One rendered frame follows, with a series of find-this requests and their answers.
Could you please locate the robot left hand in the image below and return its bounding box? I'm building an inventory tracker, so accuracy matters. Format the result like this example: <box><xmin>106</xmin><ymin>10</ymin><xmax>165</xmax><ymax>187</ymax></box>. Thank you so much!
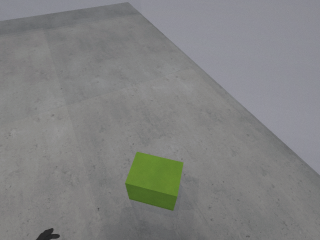
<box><xmin>36</xmin><ymin>228</ymin><xmax>60</xmax><ymax>240</ymax></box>

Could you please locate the carton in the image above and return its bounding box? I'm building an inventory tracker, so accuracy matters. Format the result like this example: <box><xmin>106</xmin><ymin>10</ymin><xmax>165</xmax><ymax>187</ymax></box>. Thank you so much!
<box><xmin>125</xmin><ymin>152</ymin><xmax>184</xmax><ymax>211</ymax></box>

